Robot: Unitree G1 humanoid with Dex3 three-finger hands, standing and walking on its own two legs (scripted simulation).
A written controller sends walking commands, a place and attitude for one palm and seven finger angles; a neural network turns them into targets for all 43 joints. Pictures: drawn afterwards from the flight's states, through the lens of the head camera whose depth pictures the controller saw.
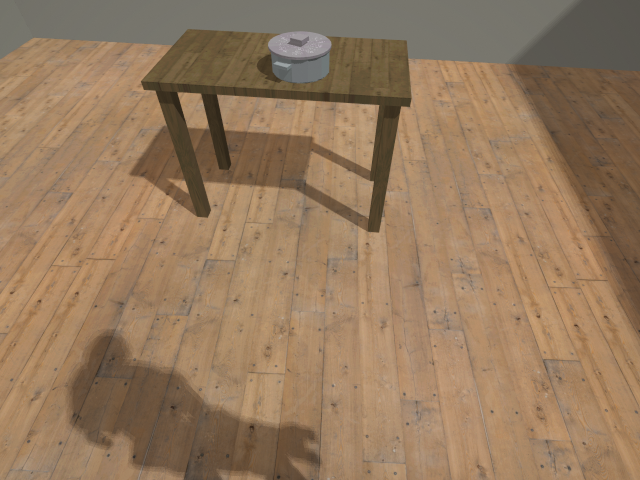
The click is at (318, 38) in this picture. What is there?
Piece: lid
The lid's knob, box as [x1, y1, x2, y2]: [290, 33, 308, 44]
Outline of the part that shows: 290,38 291,42 302,44 308,40 308,36 298,33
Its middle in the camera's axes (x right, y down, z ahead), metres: -0.07 -0.65 +1.25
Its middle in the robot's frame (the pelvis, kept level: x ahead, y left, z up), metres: +1.36 +0.14 -0.03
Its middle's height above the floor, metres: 0.75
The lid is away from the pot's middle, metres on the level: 0.00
